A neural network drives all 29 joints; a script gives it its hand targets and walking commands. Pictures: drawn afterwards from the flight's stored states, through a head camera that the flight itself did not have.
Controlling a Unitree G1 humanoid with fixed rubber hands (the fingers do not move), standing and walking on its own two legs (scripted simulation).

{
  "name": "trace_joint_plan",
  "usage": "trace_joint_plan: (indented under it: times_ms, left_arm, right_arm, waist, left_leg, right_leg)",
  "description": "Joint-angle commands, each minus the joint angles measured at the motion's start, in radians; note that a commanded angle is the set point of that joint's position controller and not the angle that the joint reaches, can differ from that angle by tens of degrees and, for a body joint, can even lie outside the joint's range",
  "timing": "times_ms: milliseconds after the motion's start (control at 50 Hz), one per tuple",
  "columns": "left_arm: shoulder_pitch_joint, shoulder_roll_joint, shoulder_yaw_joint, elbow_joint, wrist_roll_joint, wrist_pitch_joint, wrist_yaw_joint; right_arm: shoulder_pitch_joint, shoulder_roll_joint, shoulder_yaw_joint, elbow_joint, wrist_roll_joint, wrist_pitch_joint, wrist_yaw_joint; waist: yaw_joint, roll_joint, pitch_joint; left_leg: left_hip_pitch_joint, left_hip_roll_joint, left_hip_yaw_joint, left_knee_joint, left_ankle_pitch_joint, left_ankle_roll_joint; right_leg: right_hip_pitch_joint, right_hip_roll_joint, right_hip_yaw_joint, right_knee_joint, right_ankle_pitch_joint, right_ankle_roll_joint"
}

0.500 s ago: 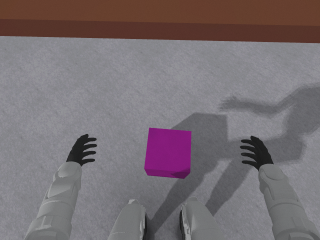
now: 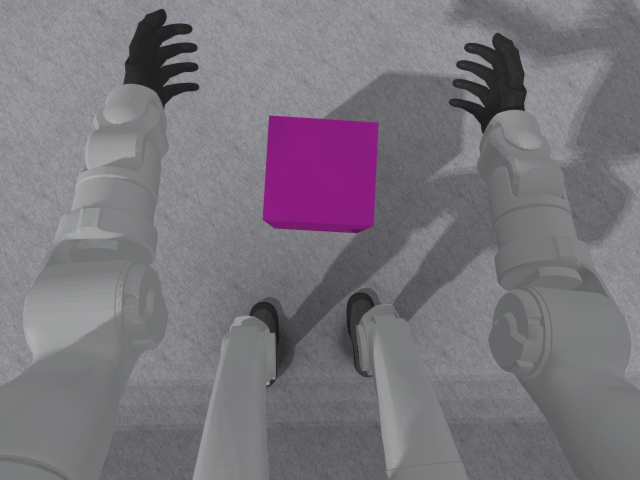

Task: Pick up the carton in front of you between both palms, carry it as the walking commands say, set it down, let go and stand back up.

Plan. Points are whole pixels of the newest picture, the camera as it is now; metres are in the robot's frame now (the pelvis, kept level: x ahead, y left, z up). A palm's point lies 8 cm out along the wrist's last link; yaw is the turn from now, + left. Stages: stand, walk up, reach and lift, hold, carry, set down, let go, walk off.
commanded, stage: reach and lift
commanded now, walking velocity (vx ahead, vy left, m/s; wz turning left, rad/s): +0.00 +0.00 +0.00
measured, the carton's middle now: (319, 182) +0.50 -0.03 -0.52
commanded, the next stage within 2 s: none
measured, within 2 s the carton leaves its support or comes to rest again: leaves its support in 1.74 s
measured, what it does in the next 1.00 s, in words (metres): lowers itself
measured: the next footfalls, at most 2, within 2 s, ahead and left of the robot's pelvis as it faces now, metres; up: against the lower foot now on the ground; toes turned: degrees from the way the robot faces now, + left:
none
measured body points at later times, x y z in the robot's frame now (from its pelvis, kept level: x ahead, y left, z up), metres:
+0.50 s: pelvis +0.00 +0.01 -0.16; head +0.35 +0.01 +0.12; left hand +0.53 +0.17 -0.33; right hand +0.49 -0.23 -0.32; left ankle +0.09 +0.13 -0.61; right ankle +0.09 -0.12 -0.61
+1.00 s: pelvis -0.02 +0.01 -0.27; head +0.35 +0.00 -0.03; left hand +0.53 +0.15 -0.46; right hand +0.50 -0.21 -0.46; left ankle +0.09 +0.13 -0.61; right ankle +0.09 -0.12 -0.61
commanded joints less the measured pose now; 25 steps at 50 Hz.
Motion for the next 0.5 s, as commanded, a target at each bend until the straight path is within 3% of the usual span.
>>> trace_joint_plan:
  times_ms: [0, 200, 320, 380, 480]
  left_arm:
    - [-0.216, 0.086, 0.053, -0.09, 0.053, -0.043, 0.012]
    - [-0.088, 0.011, 0.023, -0.091, 0.036, -0.142, 0.062]
    - [-0.137, 0.067, -0.096, -0.199, -0.077, -0.147, 0.111]
    - [-0.181, 0.097, -0.15, -0.245, -0.138, -0.128, 0.129]
    - [-0.287, 0.121, -0.189, -0.229, -0.184, -0.09, 0.142]
  right_arm:
    - [-0.189, -0.093, -0.054, -0.109, -0.052, -0.051, -0.001]
    - [-0.061, -0.064, -0.053, -0.035, -0.019, -0.162, 0.014]
    - [-0.102, -0.158, 0.041, -0.096, 0.099, -0.178, -0.012]
    - [-0.151, -0.205, 0.082, -0.125, 0.164, -0.165, -0.024]
    - [-0.241, -0.247, 0.101, -0.082, 0.208, -0.133, -0.027]
  waist:
    - [-0.018, 0.019, -1.005]
    - [-0.01, 0.03, -0.97]
    - [-0.016, 0.081, -1.22]
    - [-0.022, 0.097, -1.278]
    - [-0.033, 0.095, -1.177]
  left_leg:
    - [0.397, -0.071, 0.085, -0.062, 0.097, -0.003]
    - [0.067, -0.063, 0.053, 0.259, 0.301, -0.004]
    - [0.165, -0.053, 0.048, 0.475, 0.41, -0.016]
    - [0.179, -0.052, 0.057, 0.555, 0.358, -0.022]
    - [0.101, -0.046, 0.066, 0.627, 0.162, -0.022]
  right_leg:
    - [0.511, 0.051, -0.079, -0.07, 0.179, 0.055]
    - [0.153, 0.046, -0.06, 0.251, 0.395, 0.056]
    - [0.05, 0.043, -0.076, 0.444, 0.435, 0.065]
    - [0.023, 0.041, -0.092, 0.523, 0.376, 0.061]
    - [-0.1, 0.027, -0.113, 0.606, 0.175, 0.058]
